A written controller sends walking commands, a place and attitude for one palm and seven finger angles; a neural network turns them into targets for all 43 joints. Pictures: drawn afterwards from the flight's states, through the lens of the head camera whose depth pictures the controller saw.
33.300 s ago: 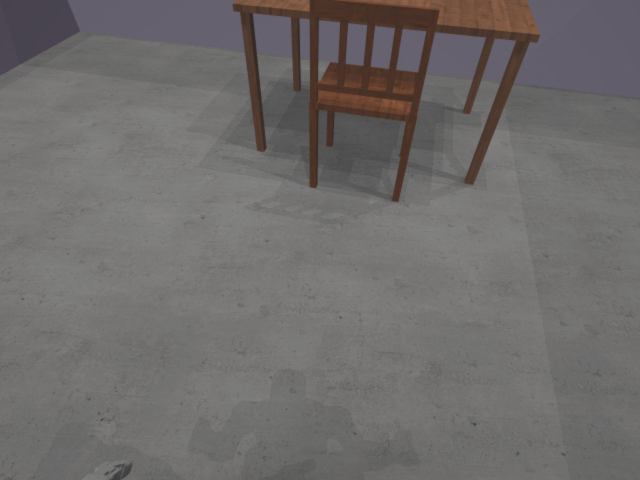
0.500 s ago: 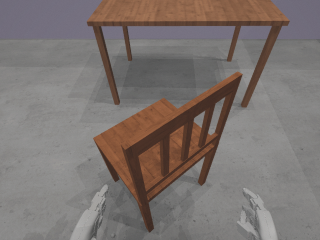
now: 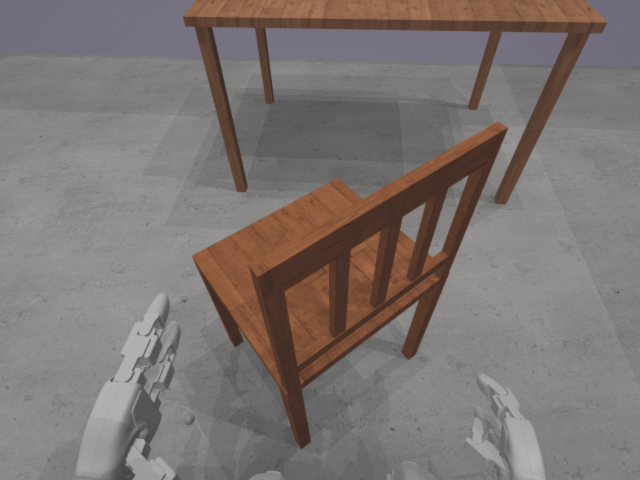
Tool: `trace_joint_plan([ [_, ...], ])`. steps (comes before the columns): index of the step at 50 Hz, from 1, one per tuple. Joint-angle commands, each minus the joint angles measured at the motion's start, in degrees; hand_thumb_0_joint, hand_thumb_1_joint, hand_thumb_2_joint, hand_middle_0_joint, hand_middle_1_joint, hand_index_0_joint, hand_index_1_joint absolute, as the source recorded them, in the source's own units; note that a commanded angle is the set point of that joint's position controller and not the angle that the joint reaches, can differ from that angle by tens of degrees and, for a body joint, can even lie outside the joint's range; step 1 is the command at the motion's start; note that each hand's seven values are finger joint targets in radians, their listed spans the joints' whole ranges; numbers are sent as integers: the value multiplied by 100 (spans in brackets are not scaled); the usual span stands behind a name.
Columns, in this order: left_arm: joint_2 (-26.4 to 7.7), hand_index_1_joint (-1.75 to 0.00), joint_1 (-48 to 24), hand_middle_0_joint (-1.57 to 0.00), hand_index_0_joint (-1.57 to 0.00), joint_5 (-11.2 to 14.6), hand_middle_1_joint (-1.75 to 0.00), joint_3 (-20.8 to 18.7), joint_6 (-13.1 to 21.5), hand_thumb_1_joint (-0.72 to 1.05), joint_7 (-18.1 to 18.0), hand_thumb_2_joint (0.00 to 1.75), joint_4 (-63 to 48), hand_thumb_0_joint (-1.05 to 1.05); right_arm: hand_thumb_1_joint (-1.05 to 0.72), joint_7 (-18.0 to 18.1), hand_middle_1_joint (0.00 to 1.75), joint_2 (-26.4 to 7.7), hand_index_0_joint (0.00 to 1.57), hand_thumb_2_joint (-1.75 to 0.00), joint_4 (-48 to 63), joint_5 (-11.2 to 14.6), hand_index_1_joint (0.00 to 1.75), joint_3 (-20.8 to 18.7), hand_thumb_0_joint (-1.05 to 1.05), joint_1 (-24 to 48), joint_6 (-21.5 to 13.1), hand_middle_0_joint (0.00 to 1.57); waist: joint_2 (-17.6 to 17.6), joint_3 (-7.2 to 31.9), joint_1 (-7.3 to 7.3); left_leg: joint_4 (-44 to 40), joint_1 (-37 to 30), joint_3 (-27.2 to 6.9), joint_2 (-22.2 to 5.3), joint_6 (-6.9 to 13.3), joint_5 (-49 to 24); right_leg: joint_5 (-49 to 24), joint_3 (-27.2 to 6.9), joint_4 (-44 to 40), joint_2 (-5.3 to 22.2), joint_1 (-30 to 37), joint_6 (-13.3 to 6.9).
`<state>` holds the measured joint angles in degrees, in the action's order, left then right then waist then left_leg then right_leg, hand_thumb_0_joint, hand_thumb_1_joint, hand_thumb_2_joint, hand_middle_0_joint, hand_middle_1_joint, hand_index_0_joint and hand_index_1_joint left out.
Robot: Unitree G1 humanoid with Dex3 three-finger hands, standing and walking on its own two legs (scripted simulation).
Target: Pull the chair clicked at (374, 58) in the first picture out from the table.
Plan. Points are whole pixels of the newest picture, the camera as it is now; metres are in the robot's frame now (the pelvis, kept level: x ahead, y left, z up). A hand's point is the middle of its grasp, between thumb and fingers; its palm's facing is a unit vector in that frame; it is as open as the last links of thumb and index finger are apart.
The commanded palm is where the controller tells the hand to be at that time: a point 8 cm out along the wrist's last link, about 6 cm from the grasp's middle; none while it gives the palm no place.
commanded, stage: draw the hand back to the body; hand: left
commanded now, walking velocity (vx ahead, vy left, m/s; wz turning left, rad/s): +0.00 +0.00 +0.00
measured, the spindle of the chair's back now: (384, 265) +0.45 -0.07 -0.04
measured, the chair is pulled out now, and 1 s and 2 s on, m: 0.67 0.67 0.67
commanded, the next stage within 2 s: step back with the hand held close in 1.20 s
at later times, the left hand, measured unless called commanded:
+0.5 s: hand (65, 354) +0.20 +0.23 +0.16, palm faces +0.34 -0.85 -0.39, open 14.0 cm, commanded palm +0.16 +0.27 +0.19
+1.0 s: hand (0, 271) +0.24 +0.27 +0.23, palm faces +0.47 -0.79 -0.40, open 7.8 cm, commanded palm +0.19 +0.30 +0.25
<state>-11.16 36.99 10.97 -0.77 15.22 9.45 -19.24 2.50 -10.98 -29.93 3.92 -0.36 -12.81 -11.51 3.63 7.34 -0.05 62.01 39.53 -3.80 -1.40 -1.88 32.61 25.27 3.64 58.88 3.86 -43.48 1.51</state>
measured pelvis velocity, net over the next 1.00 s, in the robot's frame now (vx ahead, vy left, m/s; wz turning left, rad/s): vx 0.04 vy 0.01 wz -0.03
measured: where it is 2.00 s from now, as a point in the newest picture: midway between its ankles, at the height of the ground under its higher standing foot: outside the picture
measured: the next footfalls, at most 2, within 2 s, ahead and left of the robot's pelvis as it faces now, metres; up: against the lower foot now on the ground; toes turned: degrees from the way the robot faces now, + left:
none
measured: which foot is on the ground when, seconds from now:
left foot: down 0.00-1.00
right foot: down 0.00-1.00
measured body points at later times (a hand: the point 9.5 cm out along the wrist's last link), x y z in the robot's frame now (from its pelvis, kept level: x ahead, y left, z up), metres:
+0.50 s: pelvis +0.03 +0.00 +0.06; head +0.01 -0.02 +0.51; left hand +0.18 +0.27 +0.19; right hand +0.23 -0.21 -0.01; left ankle -0.01 +0.14 -0.67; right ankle +0.04 -0.14 -0.67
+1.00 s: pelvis +0.04 +0.01 +0.07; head +0.03 -0.02 +0.52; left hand +0.21 +0.31 +0.25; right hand +0.22 -0.22 -0.02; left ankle -0.01 +0.14 -0.67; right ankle +0.04 -0.14 -0.67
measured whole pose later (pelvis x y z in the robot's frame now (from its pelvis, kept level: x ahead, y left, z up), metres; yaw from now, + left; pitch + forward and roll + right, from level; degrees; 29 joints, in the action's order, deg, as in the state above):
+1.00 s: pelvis +0.04 +0.01 +0.07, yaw -2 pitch -4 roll -1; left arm -18.6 26.5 3.5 -19.9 3.4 -8.7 -21.5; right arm 4.4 -12.9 -36.8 1.2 0.0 -11.1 -7.2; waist 4.8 -0.8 2.9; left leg 24.8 1.9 -0.6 -1.8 -1.0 19.3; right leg 13.6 2.5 24.9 2.9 -7.7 2.2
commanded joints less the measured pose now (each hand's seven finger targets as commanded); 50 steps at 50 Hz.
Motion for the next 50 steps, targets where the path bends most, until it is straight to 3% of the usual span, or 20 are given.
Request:
trace_joint_plan([
  [1,-831,0,60,0,0,361,0,-965,-5,-55,-58,20,-1686,0,-90,270,30,-632,20,-90,1162,80,30,-202,0,550,-353,20,-446,712,5,-1415,-93,177,191,242,-1120,-95,-94,-1409,-237,1590,-220],
  [6,-727,-4,125,-2,-2,553,-4,-1104,43,-37,-98,29,-1694,0,-90,284,30,-589,20,-90,932,95,30,-157,0,403,-551,20,-329,598,4,-1618,-511,144,163,198,-1877,-1152,124,-1460,-294,1859,-239],
  [7,-1687,-5,671,-3,-3,-493,-5,-1424,-581,-33,-955,31,-1653,0,-90,424,30,-555,20,-90,1072,-6,30,-203,0,402,-272,20,-47,765,366,-1963,-897,192,43,135,-2034,-1348,-219,-1651,-115,2369,-355],
  [8,-1026,-5,638,-4,-4,-596,-5,-969,-824,-30,-1264,32,-1989,0,-90,445,30,-450,20,-90,1178,-55,30,-112,0,363,-187,20,4,426,169,-2130,-994,222,94,118,-2018,-1448,-103,-1828,-68,2389,-314],
  [9,-938,-6,566,-4,-4,-658,-6,-915,-940,-26,-1423,34,-1882,0,-90,456,30,-470,20,-90,1127,-55,30,-135,0,371,-160,20,-191,242,117,-2186,-1031,206,71,103,-1977,-1440,-57,-1915,-61,2383,-292],
  [10,-809,-7,558,-4,-4,-728,-7,-828,-1060,-22,-1533,36,-1732,0,-90,462,30,-468,20,-90,1047,-76,30,-121,0,461,-93,20,-27,19,124,-2249,-1109,228,78,124,-2003,-1463,-75,-2071,-72,2442,-309],
  [14,-1085,-10,222,-7,-7,-880,-10,-938,-1132,-8,-1823,43,-1807,0,-90,516,30,-545,20,-90,957,-144,30,-51,0,532,29,20,-154,-226,117,-2690,-1651,210,50,172,-2116,-1588,43,-2425,-89,2753,-286],
  [15,-1211,-10,103,-7,-7,-904,-10,-1056,-1146,-4,-1878,44,-1749,0,-90,547,30,-573,20,-90,904,-153,30,-58,0,581,43,20,-407,-317,125,-2788,-1725,196,32,183,-2110,-1559,39,-2558,-113,2824,-285],
  [18,-1345,-13,-231,-8,-8,-930,-13,-1252,-1110,7,-1963,50,-1812,0,-90,573,30,-580,20,-90,850,-185,30,-8,0,618,15,20,-316,-314,152,-3097,-2089,223,49,217,-2139,-1570,12,-2795,-105,3075,-267],
  [20,-1576,-14,-557,-10,-10,-960,-14,-1456,-1077,14,-2024,53,-1927,0,-90,570,30,-611,20,-90,760,-197,30,20,0,627,-26,20,-21,-359,173,-3269,-2265,202,60,198,-2221,-1618,12,-2921,-117,3224,-298],
  [24,-1440,-17,-553,-12,-12,-933,-17,-1547,-1050,28,-2030,60,-1838,0,-90,485,30,-589,20,-90,635,-223,30,42,0,714,-71,20,144,-409,224,-3551,-2555,227,36,176,-2608,-1981,39,-3038,-135,3531,-306],
  [27,-1432,-19,-651,-13,-13,-903,-19,-1686,-1035,39,-2000,65,-1615,0,-90,437,30,-606,20,-90,546,-240,30,20,0,780,-33,20,-124,-539,232,-3721,-2644,234,6,178,-2751,-2130,45,-3168,-177,3672,-292],
  [30,-1613,-22,-780,-15,-15,-898,-22,-1968,-996,50,-1984,71,-1531,0,-90,394,30,-633,20,-90,476,-253,30,-6,0,865,-5,20,-5,-597,296,-3844,-2724,265,-2,176,-2880,-2258,14,-3289,-180,3836,-309],
  [33,-1708,-24,-970,-16,-16,-854,-24,-2197,-944,61,-1963,76,-1523,0,-90,365,30,-628,20,-90,424,-272,30,-28,0,858,30,20,-145,-492,299,-3896,-2913,324,-14,203,-3061,-2491,-21,-3375,-177,3962,-286],
  [40,-2112,-29,-1509,-19,-19,-814,-29,-2754,-841,86,-1983,88,-1693,0,-90,319,30,-682,20,-90,303,-293,30,-61,0,904,-7,20,178,-280,341,-3979,-3216,384,-19,199,-3454,-2894,-79,-3492,-160,4252,-295],
  [45,-1530,-30,-1158,-20,-20,-780,-30,-2353,-906,90,-1875,90,-996,0,-90,260,30,-703,20,-90,225,-265,30,-121,0,937,85,20,-246,-695,303,-4082,-3119,416,-76,215,-3387,-2742,-13,-3582,-180,4086,-266],
  [47,-1623,-30,-1255,-20,-20,-764,-30,-2387,-875,90,-1857,90,-1080,0,-90,245,30,-746,20,-90,242,-264,30,-145,0,931,137,20,-311,-657,304,-4114,-3106,412,-71,235,-3274,-2642,-31,-3594,-175,4097,-252],
  [50,-1936,-30,-1407,-20,-20,-807,-30,-2603,-800,90,-1878,90,-1418,0,-90,253,30,-753,20,-90,259,-286,30,-155,0,974,97,20,13,-419,351,-4122,-3218,410,-43,233,-3290,-2653,-77,-3593,-167,4216,-270],
])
